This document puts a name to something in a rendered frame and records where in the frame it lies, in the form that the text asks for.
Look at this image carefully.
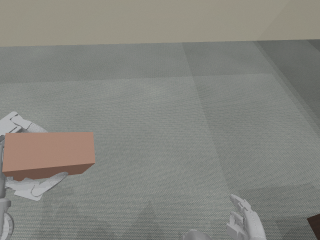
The right robot hand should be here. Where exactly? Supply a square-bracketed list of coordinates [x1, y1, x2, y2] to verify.
[226, 194, 266, 240]

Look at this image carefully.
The table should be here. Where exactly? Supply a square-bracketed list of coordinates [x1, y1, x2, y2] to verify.
[307, 214, 320, 240]

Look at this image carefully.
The robot left forearm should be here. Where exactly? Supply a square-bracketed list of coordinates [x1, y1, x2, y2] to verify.
[0, 198, 15, 240]

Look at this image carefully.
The right robot thigh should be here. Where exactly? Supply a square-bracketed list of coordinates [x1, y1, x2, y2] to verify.
[181, 230, 213, 240]

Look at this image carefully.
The sponge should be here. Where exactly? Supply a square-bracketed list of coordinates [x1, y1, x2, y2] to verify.
[2, 132, 96, 182]

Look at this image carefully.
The left robot hand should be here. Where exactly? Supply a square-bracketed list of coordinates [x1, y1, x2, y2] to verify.
[0, 111, 69, 202]

